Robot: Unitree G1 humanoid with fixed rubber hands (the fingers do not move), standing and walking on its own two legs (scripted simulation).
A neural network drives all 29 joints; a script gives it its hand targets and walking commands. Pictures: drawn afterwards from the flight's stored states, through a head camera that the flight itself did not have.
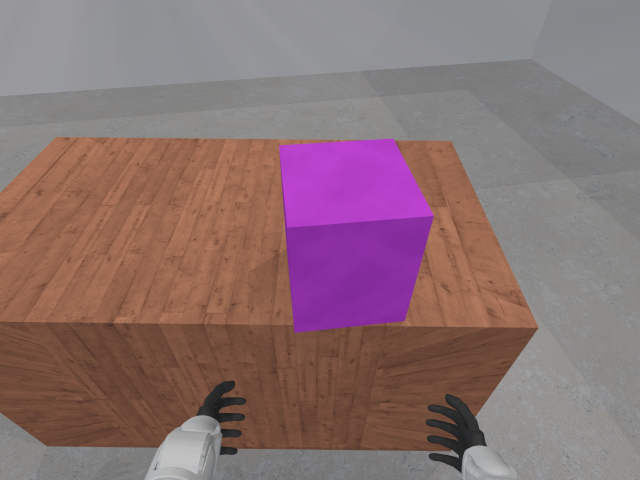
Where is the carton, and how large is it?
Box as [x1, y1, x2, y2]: [279, 139, 433, 332]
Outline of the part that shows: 393,139 279,145 287,256 295,332 404,320 433,215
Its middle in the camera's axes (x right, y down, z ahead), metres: +0.04 +0.00 +0.68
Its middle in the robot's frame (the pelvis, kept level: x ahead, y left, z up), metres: +0.51 +0.02 +0.01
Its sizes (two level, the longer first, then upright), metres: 0.210 0.200 0.250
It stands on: a pedestal, 0.65 m high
